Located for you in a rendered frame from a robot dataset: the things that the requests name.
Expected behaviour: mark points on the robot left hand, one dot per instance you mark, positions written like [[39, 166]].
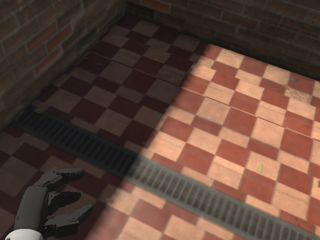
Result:
[[40, 200]]

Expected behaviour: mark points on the left robot forearm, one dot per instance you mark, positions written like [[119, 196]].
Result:
[[24, 234]]

